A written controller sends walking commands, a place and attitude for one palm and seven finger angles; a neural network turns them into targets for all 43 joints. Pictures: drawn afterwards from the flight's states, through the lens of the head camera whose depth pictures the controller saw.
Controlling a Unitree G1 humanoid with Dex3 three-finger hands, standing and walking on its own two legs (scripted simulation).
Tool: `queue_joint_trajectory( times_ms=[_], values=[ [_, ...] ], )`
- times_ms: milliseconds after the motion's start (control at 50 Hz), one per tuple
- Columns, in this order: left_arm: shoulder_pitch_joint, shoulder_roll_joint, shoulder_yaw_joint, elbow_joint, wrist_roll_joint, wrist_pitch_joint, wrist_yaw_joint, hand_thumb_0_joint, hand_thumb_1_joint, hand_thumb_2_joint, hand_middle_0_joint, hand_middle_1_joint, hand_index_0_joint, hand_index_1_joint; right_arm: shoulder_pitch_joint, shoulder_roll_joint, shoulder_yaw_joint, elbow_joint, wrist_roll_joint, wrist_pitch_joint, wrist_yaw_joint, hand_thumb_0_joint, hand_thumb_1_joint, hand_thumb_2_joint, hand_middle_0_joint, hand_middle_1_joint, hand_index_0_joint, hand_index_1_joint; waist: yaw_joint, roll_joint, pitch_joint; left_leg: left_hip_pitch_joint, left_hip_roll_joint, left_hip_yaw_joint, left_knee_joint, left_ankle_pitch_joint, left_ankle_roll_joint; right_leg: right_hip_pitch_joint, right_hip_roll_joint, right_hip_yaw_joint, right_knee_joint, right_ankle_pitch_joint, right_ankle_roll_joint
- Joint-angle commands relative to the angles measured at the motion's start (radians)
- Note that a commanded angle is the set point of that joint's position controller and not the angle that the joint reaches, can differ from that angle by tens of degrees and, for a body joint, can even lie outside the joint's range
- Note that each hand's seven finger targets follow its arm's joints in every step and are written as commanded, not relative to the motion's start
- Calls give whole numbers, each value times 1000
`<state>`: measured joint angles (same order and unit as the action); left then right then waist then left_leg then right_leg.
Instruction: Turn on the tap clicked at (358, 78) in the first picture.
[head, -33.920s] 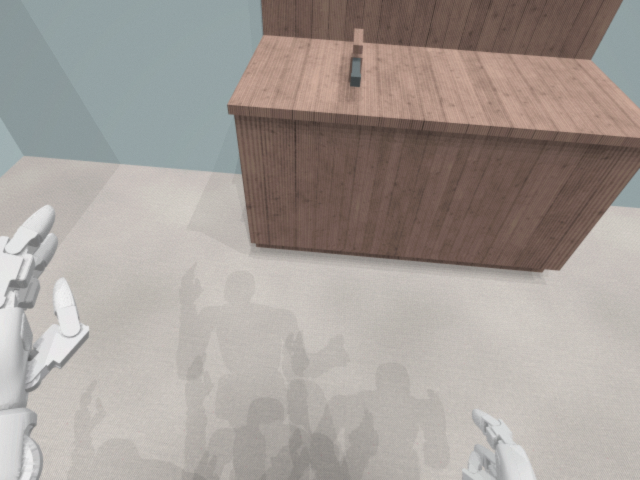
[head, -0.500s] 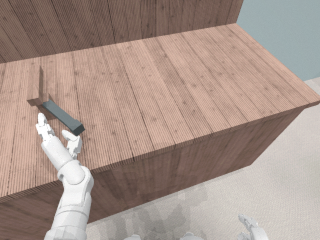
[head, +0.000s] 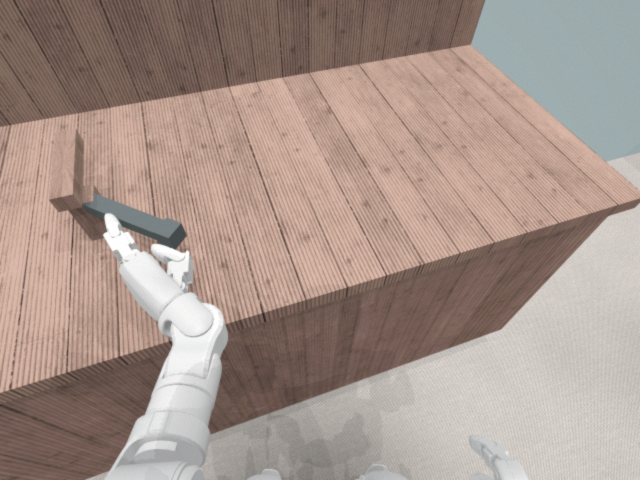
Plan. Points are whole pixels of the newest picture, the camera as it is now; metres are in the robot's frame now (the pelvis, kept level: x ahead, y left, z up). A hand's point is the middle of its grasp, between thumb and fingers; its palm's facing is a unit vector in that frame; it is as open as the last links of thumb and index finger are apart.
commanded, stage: push the lever round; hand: left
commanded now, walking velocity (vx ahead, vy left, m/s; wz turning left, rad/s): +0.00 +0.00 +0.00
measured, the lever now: (170, 234) +0.42 +0.22 +0.05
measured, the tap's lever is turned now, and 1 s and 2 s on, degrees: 47 67 82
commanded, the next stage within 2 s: lift the hand up off the lever in 1.14 s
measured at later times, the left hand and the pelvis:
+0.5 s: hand (205, 244) +0.41 +0.17 +0.04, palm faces +0.81 -0.57 -0.13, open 7.7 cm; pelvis -0.01 -0.02 +0.00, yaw +1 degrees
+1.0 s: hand (211, 225) +0.44 +0.17 +0.04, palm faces +0.83 -0.54 -0.15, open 7.9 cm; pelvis -0.01 -0.02 -0.01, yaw +0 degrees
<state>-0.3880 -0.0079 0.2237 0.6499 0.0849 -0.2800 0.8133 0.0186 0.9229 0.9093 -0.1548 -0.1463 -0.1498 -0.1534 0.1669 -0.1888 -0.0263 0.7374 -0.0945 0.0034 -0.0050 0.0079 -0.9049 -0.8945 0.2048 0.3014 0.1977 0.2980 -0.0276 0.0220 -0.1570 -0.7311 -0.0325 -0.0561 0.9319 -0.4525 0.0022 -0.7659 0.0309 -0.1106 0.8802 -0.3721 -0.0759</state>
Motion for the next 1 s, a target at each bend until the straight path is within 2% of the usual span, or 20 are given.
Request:
queue_joint_trajectory(
  times_ms=[0, 120, 160, 240, 260, 280, 360, 380, 420, 460, 480, 540, 560, 640, 660, 680, 740, 760, 860, 980],
  values=[
    [-347, 92, -12, -180, 41, -36, 30, 0, 900, 900, -150, -150, -150, -150, -19, -125, -40, -114, 0, -35, 0, 0, -900, -900, 200, 300, 200, 300, -16, -33, -337, 74, 19, 6, -103, 295, -11, 299, -45, 83, -120, 258, 42],
    [-429, 64, -23, -160, 62, -29, 58, 0, 900, 900, -150, -150, -150, -150, -14, -122, -41, -103, -10, -40, 9, 0, -900, -900, 200, 300, 200, 300, -33, -40, -343, 64, 19, 11, -94, 270, -6, 284, -46, 86, -126, 241, 47],
    [-407, 113, 32, -137, 71, -24, 71, 0, 900, 900, -150, -150, -150, -150, -10, -127, -45, -97, -12, -41, 8, 0, -900, -900, 200, 300, 200, 300, -15, -19, -346, 48, 17, 10, -93, 263, -6, 291, -45, 93, -128, 241, 45],
    [-475, 87, 13, -102, 72, -16, 81, 0, 900, 900, -150, -150, -150, -150, -10, -120, -40, -91, -11, -43, 12, 0, -900, -900, 200, 300, 200, 300, -43, -56, -331, 22, 15, 18, -90, 214, 3, 287, -55, 103, -148, 202, 55],
    [-460, 121, 54, -78, 76, -9, 88, 0, 900, 900, -150, -150, -150, -150, -7, -126, -44, -85, -13, -44, 9, 0, -900, -900, 200, 300, 200, 300, -32, -57, -319, 6, 14, 15, -91, 202, 4, 284, -53, 107, -152, 185, 54],
    [-515, 91, 22, -96, 72, -11, 90, 0, 900, 900, -150, -150, -150, -150, -8, -120, -38, -89, -12, -45, 12, 0, -900, -900, 200, 300, 200, 300, -48, -36, -326, 15, 13, 19, -91, 197, 5, 278, -58, 109, -154, 182, 57],
    [-525, 117, 55, -75, 90, -9, 110, 0, 900, 900, -150, -150, -150, -150, 5, -123, -46, -75, -16, -51, 16, 0, -900, -900, 200, 300, 200, 300, -36, -4, -362, 12, 13, 17, -85, 206, 2, 285, -56, 110, -144, 201, 53],
    [-557, 76, 18, -63, 88, -7, 108, 0, 900, 900, -150, -150, -150, -150, 4, -115, -41, -75, -17, -51, 20, 0, -900, -900, 200, 300, 200, 300, -55, 5, -345, 18, 13, 20, -83, 200, 4, 262, -57, 105, -143, 191, 55],
    [-589, 94, 40, -41, 91, -7, 118, 0, 900, 900, -150, -150, -150, -150, 13, -118, -42, -71, -21, -54, 22, 0, -900, -900, 200, 300, 200, 300, -62, -37, -354, -1, 11, 23, -77, 183, 8, 271, -61, 112, -153, 185, 63],
    [-566, 147, 102, -22, 93, -1, 131, 0, 900, 900, -150, -150, -150, -150, 19, -125, -49, -67, -21, -55, 20, 0, -900, -900, 200, 300, 200, 300, -44, -49, -379, -17, 11, 20, -75, 186, 7, 296, -62, 121, -154, 200, 63],
    [-597, 107, 64, -24, 91, -1, 131, 0, 900, 900, -150, -150, -150, -150, 21, -119, -45, -68, -20, -55, 23, 0, -900, -900, 200, 300, 200, 300, -60, -39, -380, -8, 11, 22, -78, 189, 6, 288, -63, 115, -149, 203, 64],
    [-631, 102, 66, 6, 98, 7, 143, 0, 900, 900, -150, -150, -150, -150, 30, -120, -44, -61, -24, -60, 32, 0, -900, -900, 200, 300, 200, 300, -67, -34, -368, -13, 12, 25, -78, 179, 6, 271, -63, 112, -155, 189, 65],
    [-622, 137, 107, 17, 106, 11, 151, 0, 900, 900, -150, -150, -150, -150, 37, -125, -50, -53, -26, -60, 31, 0, -900, -900, 200, 300, 200, 300, -51, -25, -378, -19, 10, 22, -77, 187, 6, 276, -59, 113, -149, 198, 61],
    [-647, 130, 100, 5, 111, 11, 158, 0, 900, 900, -150, -150, -150, -150, 51, -120, -46, -61, -29, -62, 39, 0, -900, -900, 200, 300, 200, 300, -63, -45, -406, -33, 9, 30, -70, 192, 9, 311, -71, 125, -148, 260, 74],
    [-610, 176, 149, 32, 118, 15, 160, 0, 900, 900, -150, -150, -150, -150, 56, -126, -53, -55, -29, -61, 36, 0, -900, -900, 200, 300, 200, 300, -52, -61, -402, -50, 11, 26, -67, 190, 8, 318, -71, 131, -149, 264, 74],
    [-634, 144, 117, 27, 117, 15, 157, 0, 900, 900, -150, -150, -150, -150, 59, -122, -48, -57, -28, -61, 38, 0, -900, -900, 200, 300, 200, 300, -67, -50, -394, -45, 12, 29, -71, 193, 9, 313, -73, 128, -146, 276, 76],
    [-673, 162, 130, 51, 120, 13, 161, 0, 900, 900, -150, -150, -150, -150, 65, -123, -49, -53, -29, -65, 39, 0, -900, -900, 200, 300, 200, 300, -75, -76, -372, -67, 11, 30, -70, 151, 13, 298, -76, 139, -166, 212, 80],
    [-664, 197, 163, 51, 124, 12, 166, 0, 900, 900, -150, -150, -150, -150, 61, -129, -52, -50, -30, -66, 37, 0, -900, -900, 200, 300, 200, 300, -62, -53, -378, -73, 10, 30, -67, 147, 13, 296, -73, 147, -166, 201, 78],
    [-730, 214, 164, 97, 135, 4, 169, 0, 900, 900, -150, -150, -150, -150, 74, -130, -52, -37, -29, -68, 37, 0, -900, -900, 200, 300, 200, 300, -81, -28, -361, -85, 11, 33, -67, 109, 16, 262, -72, 153, -176, 126, 75],
    [-794, 207, 160, 143, 137, -7, 178, 0, 900, 900, -150, -150, -150, -150, 105, -133, -52, -33, -34, -68, 43, 0, -900, -900, 200, 300, 200, 300, -100, -11, -399, -67, 11, 33, -67, 143, 18, 253, -62, 130, -146, 181, 73]
  ],
)
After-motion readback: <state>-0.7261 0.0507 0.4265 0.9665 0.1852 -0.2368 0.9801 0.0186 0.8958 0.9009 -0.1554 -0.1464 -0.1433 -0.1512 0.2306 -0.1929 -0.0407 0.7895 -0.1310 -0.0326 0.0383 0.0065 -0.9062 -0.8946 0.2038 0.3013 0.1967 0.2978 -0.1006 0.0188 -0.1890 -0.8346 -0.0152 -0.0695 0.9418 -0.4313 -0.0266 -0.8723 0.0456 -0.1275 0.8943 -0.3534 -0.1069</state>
